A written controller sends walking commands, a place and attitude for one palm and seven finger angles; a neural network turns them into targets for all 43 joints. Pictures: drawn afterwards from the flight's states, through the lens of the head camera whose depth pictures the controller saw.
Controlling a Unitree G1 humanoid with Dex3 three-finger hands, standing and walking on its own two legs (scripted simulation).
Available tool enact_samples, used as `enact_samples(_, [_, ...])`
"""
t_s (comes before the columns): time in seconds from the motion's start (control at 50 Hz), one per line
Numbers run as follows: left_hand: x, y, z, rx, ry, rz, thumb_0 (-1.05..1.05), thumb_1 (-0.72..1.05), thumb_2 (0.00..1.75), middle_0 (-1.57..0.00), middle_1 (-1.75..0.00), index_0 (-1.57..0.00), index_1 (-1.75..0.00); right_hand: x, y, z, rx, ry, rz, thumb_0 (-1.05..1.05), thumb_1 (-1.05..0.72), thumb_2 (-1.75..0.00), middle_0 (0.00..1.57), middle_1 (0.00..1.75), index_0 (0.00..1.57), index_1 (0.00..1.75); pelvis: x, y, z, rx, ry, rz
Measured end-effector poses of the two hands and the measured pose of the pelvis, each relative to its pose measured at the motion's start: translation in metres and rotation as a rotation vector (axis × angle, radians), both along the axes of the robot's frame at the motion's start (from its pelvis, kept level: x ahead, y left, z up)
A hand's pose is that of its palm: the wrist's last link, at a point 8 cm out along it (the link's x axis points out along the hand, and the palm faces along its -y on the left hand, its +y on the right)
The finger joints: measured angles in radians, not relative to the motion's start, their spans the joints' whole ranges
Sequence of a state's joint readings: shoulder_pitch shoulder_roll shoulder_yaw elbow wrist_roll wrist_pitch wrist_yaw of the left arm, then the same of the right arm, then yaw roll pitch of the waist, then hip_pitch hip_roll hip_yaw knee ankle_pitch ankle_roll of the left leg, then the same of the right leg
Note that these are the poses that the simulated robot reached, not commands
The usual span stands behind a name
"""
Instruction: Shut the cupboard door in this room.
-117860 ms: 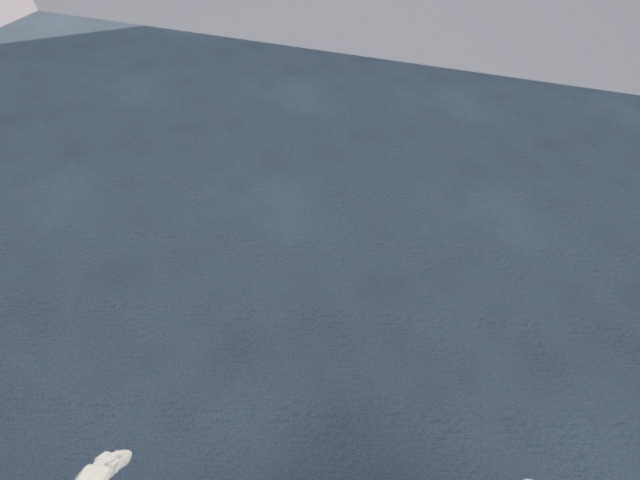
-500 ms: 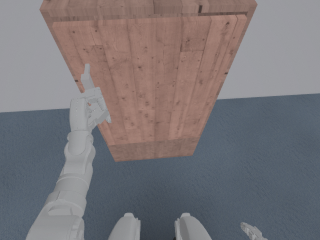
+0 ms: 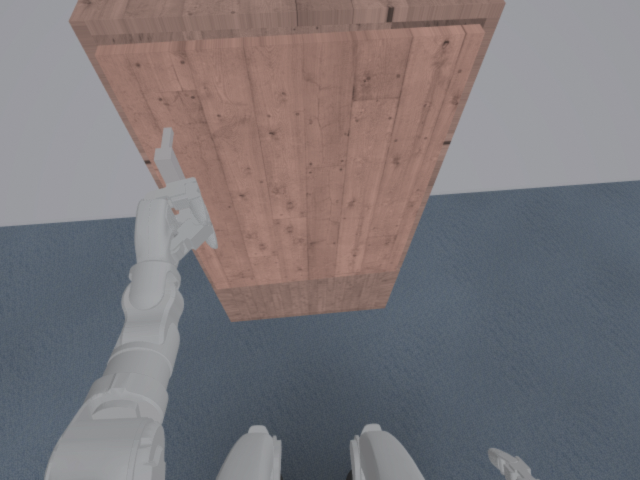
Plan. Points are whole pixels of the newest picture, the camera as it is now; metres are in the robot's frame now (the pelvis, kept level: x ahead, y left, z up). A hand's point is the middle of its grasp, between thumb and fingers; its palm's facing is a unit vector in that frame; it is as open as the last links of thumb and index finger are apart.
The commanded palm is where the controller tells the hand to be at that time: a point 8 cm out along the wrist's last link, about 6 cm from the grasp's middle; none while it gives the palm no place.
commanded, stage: push the door shut along its arc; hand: left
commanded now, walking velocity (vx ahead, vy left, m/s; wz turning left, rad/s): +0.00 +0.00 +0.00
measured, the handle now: (180, 177) +0.51 +0.19 +0.04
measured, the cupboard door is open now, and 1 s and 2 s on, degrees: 1 0 0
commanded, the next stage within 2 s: pull the fist back off the door in 0.50 s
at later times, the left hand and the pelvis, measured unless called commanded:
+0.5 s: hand (195, 208) +0.45 +0.16 +0.05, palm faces -0.06 -1.00 -0.03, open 3.1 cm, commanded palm +0.47 +0.19 +0.05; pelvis -0.03 +0.02 -0.02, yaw +1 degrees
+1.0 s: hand (208, 206) +0.45 +0.14 +0.05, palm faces +0.10 -0.99 -0.04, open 3.1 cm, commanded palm +0.43 +0.18 +0.05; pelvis -0.06 +0.01 -0.03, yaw +0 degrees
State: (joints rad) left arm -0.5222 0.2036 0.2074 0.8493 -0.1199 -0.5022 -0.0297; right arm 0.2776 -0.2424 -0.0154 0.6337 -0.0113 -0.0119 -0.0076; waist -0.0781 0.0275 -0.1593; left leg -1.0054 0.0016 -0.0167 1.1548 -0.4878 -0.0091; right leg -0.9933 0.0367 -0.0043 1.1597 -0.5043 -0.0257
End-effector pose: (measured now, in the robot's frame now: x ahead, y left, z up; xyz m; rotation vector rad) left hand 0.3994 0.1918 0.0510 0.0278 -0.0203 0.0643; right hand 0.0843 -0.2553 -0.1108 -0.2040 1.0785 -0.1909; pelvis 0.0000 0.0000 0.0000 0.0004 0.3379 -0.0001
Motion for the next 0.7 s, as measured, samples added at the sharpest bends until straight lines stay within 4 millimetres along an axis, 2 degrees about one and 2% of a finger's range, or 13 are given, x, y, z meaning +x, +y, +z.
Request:
enact_samples(0.12, [0.014, 0.008, 0.001, 0.001, -0.015, -0.014, 0.02, 0.9, 0.9, -1.3, -1.5, -1.3, -1.5, 0.0, 0.003, 0.0, -0.017, 0.001, 0.004, 0.0, -0.91, -0.9, 0.2, 0.3, 0.2, 0.3, -0.001, 0.003, -0.003, -0.006, 0.005, 0.005])
enact_samples(0.22, [0.026, 0.014, 0.001, 0.012, -0.038, -0.056, 0.01, 0.9, 0.9, -1.36, -1.5, -1.3, -1.5, -0.009, 0.005, -0.006, -0.03, 0.04, 0.005, 0.0, -0.91, -0.9, 0.2, 0.3, 0.2, 0.3, -0.003, 0.007, -0.009, -0.017, 0.024, 0.014])
enact_samples(0.38, [0.03, 0.019, 0.002, 0.005, -0.023, -0.113, 0.01, 0.87, 0.89, -1.44, -1.5, -1.36, -1.5, -0.032, 0.011, -0.013, -0.035, 0.106, 0.008, 0.0, -0.91, -0.9, 0.21, 0.3, 0.2, 0.3, -0.012, 0.014, -0.014, -0.033, 0.03, 0.032])
enact_samples(0.62, [0.031, 0.02, 0.003, 0.011, -0.012, -0.14, 0.01, 0.87, 0.89, -1.44, -1.5, -1.37, -1.5, -0.073, 0.01, -0.013, -0.085, 0.096, 0.004, 0.0, -0.91, -0.9, 0.21, 0.3, 0.2, 0.3, -0.042, 0.017, -0.026, -0.051, 0.035, 0.046])
enact_samples(0.7, [0.029, 0.015, 0.002, -0.029, -0.013, -0.041, 0.01, 0.87, 0.89, -1.45, -1.5, -1.39, -1.5, -0.086, 0.01, -0.013, -0.095, 0.102, 0.01, 0.0, -0.91, -0.9, 0.21, 0.3, 0.2, 0.3, -0.051, 0.018, -0.028, -0.051, 0.039, 0.042])
